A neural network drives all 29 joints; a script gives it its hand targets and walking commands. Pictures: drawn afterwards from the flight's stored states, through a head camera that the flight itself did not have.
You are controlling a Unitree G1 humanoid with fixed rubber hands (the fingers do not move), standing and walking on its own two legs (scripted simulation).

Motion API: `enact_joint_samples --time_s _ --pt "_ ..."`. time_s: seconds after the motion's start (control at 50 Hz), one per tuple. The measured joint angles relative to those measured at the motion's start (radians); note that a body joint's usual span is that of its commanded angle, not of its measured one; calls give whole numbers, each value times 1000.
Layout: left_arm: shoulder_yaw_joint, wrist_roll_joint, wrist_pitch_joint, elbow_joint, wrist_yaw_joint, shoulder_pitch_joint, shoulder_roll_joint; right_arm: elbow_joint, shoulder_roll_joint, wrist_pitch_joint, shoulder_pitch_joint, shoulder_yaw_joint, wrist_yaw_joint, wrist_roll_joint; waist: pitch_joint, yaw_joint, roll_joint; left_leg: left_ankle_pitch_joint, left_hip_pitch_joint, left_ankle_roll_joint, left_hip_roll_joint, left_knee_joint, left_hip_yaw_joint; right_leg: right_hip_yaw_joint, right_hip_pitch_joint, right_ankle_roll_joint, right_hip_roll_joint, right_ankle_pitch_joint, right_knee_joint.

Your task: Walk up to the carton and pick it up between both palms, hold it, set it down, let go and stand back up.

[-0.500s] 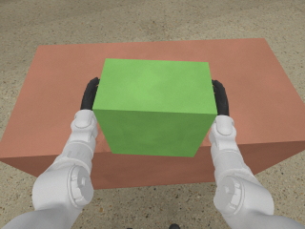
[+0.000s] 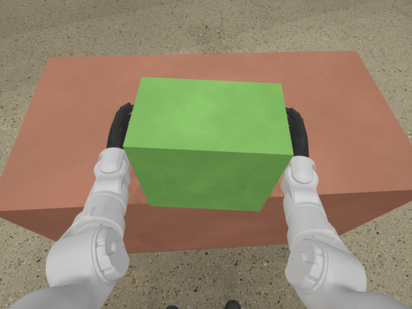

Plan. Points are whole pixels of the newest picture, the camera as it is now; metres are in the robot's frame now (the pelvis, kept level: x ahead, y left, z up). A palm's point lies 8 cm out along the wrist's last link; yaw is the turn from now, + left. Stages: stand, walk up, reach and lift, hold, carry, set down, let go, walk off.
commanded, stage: set down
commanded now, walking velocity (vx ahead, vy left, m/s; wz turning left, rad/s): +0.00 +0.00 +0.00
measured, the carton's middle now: (207, 152) +0.41 +0.00 +0.00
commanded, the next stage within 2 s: none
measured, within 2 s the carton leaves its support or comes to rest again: neither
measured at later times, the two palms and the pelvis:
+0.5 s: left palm (118, 138) +0.43 +0.18 +0.02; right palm (297, 142) +0.42 -0.20 +0.02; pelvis +0.00 +0.00 -0.02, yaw -2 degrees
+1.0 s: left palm (104, 127) +0.43 +0.20 +0.07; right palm (331, 132) +0.42 -0.25 +0.06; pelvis -0.05 -0.01 -0.04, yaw -2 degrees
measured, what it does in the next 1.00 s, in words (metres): stands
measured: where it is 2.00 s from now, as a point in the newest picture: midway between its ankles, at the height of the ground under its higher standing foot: outside the picture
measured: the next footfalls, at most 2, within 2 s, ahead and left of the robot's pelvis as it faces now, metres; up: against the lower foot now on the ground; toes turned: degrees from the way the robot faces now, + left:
none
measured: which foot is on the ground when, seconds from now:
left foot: down 0.00-1.00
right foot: down 0.00-1.00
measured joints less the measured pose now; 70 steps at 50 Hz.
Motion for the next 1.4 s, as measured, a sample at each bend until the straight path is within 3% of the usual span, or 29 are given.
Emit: enact_joint_samples --time_s 0.2,0.26,0.34,0.44,0.64,0.76,0.88,1.04,1.24,1.4 --pt "-11 5 6 4 12 -4 11 51 -29 -5 -16 38 2 41 1 2 -6 -8 -1 -1 3 12 8 8 -5 -1 2 -6 13" --pt "-117 -82 13 66 47 -22 53 141 -91 8 -40 165 -14 158 -25 5 -9 -18 -37 -1 8 36 17 16 -41 -2 7 -7 28" --pt "-296 -284 -3 200 103 -75 109 285 -169 37 -100 396 -37 383 -99 10 -7 -43 -151 -1 19 104 27 28 -153 -3 16 -17 78" --pt "-438 -468 -69 357 112 -157 144 381 -214 32 -174 585 -49 594 -188 12 10 -84 -303 -3 30 213 24 28 -297 -1 24 -47 169" --pt "-562 -586 -129 475 64 -227 187 562 -353 -48 -283 758 -13 818 -224 28 30 -128 -435 -5 31 344 6 15 -421 2 22 -92 294" --pt "-649 -698 -110 440 52 -240 246 519 -428 -12 -293 834 33 930 -246 29 16 -123 -518 -4 35 381 12 22 -514 -1 25 -89 342" --pt "-699 -766 -42 339 40 -269 287 387 -463 68 -300 864 61 972 -268 22 4 -106 -580 -5 33 395 15 26 -586 -5 23 -80 375" --pt "-675 -737 123 218 33 -295 290 286 -458 199 -318 831 41 937 -254 20 0 -69 -511 -7 28 340 13 24 -521 -10 20 -52 332" --pt "-718 -770 225 293 43 -405 336 318 -462 341 -404 785 23 882 -232 -1 -21 -36 -360 -6 17 248 10 18 -377 -15 11 -36 264" --pt "-744 -778 263 308 32 -429 378 337 -467 381 -430 784 27 894 -207 -17 -32 -28 -286 -12 15 202 -6 1 -293 -17 10 -32 213"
